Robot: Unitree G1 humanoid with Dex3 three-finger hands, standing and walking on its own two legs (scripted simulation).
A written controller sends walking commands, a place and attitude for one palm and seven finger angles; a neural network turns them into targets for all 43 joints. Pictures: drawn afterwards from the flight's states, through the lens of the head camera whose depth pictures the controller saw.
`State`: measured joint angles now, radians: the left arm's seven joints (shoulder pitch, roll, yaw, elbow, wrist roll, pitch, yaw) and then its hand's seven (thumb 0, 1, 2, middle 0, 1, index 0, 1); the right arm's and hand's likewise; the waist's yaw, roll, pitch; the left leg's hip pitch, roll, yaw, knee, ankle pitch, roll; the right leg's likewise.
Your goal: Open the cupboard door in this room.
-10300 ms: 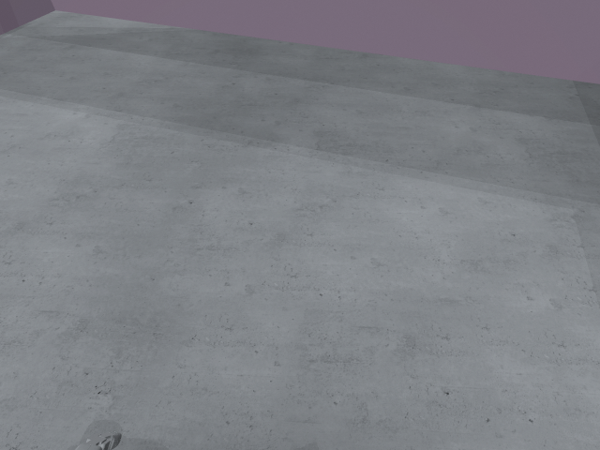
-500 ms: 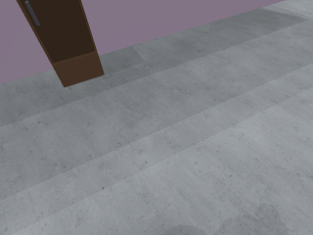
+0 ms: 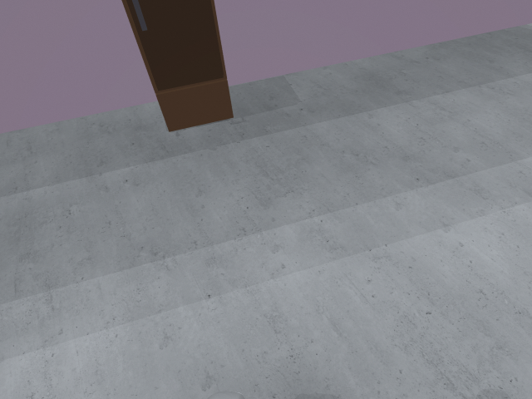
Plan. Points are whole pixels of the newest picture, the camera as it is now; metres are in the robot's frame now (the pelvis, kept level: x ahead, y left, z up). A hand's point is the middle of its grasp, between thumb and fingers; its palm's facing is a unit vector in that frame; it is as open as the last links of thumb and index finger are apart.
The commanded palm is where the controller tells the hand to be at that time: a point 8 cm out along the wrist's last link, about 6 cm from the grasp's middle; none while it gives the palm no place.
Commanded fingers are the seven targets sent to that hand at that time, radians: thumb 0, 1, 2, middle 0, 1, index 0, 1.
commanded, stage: turn or walk to find it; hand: left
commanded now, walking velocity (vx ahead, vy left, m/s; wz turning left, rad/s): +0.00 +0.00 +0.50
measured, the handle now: (138, 10) +1.70 +0.71 -0.04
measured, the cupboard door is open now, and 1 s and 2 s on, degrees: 0 0 0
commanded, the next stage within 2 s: stand and wait in 0.22 s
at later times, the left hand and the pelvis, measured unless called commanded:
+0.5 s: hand out of the picture -0.05 +0.25 -0.17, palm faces +0.23 -0.94 -0.24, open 7.4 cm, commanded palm none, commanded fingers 0.00 0.90 0.90 -0.20 -0.30 -0.20 -0.30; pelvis -0.03 +0.04 +0.00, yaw +11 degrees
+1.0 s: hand out of the picture -0.11 +0.21 -0.17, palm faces +0.36 -0.91 -0.19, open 7.4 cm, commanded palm none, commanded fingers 0.00 0.90 0.90 -0.20 -0.30 -0.20 -0.30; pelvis -0.06 +0.04 +0.00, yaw +18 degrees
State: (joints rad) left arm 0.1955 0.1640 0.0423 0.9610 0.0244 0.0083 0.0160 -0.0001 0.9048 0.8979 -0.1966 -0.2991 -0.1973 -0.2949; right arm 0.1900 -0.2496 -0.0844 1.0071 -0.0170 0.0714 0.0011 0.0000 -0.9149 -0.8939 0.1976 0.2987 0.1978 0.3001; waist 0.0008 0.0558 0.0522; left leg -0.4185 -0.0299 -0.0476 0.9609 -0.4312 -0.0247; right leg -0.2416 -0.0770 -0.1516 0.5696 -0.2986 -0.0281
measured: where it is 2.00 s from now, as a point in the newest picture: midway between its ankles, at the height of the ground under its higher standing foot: outside the picture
